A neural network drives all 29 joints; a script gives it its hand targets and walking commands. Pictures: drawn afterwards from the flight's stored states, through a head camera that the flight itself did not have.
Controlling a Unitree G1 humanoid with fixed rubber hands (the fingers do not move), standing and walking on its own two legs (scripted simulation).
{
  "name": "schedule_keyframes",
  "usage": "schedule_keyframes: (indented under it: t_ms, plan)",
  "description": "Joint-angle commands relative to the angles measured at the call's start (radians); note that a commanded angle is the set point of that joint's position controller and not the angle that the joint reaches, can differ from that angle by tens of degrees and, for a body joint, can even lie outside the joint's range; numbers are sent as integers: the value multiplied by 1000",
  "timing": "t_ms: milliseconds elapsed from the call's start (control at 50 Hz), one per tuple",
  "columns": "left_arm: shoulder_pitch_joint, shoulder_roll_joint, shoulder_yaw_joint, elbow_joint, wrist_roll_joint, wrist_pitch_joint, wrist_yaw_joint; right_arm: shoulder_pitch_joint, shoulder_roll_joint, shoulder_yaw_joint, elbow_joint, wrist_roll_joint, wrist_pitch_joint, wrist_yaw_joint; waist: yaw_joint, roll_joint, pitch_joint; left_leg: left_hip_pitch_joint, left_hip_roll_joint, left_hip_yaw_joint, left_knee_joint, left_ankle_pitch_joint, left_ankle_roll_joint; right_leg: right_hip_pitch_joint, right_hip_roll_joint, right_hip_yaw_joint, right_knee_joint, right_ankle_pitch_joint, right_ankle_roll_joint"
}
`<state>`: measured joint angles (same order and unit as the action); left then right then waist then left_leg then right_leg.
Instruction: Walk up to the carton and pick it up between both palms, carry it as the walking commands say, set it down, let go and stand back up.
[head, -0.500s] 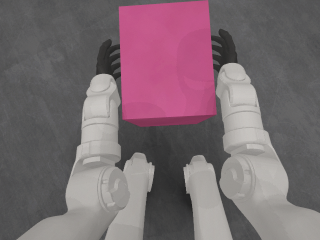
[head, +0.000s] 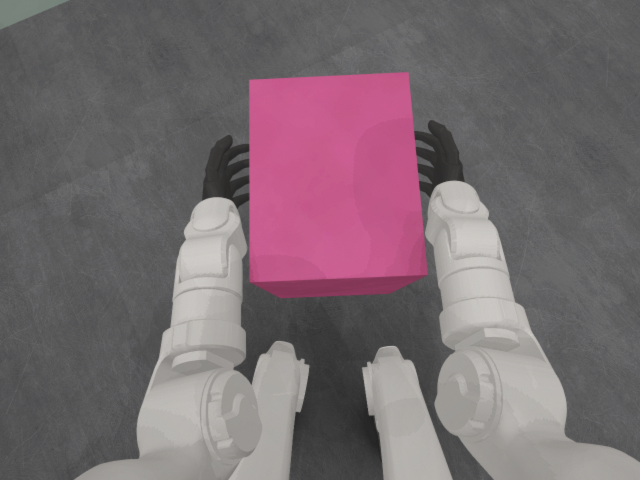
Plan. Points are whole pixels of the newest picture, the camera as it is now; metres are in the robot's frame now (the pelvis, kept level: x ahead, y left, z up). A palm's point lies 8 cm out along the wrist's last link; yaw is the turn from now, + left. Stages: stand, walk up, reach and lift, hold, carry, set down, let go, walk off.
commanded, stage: reach and lift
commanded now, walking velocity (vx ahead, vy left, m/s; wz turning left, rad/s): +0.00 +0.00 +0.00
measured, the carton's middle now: (332, 206) +0.46 +0.02 -0.12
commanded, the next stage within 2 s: none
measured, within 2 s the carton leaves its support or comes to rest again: neither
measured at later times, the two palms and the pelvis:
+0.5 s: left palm (201, 193) +0.42 +0.15 +0.03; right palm (468, 176) +0.44 -0.12 +0.03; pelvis +0.03 +0.00 +0.07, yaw +0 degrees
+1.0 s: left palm (177, 181) +0.40 +0.14 +0.10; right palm (507, 166) +0.42 -0.13 +0.10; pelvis +0.05 +0.00 +0.13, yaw +0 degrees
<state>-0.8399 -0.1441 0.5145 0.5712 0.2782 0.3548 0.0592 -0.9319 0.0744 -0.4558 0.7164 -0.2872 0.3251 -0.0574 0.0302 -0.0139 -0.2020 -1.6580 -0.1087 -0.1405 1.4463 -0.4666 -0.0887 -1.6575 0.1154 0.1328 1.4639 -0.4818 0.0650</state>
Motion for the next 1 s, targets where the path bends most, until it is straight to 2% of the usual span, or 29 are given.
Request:
schedule_keyframes:
  t_ms: [0,320,740,980]
  plan:
    - [-643,-1006,-583,90,-147,-20,-238,-506,1078,494,122,128,-4,242,10,-16,-831,519,-80,206,-171,227,23,502,73,-183,-197,203,-16]
    - [-483,-1028,-613,78,-138,-39,-236,-355,1095,525,95,120,-23,240,11,-15,-738,666,-71,171,-323,260,29,663,63,-152,-346,243,-22]
    - [-258,-1033,-674,29,-125,-54,-244,-139,1096,597,27,119,-40,246,7,-5,-602,920,-45,123,-548,397,38,910,36,-103,-567,385,-36]
    - [-180,-1032,-679,12,-112,-39,-255,-72,1097,608,-2,102,-25,258,8,-11,-499,1063,-27,112,-688,429,45,1061,19,-83,-704,417,-38]
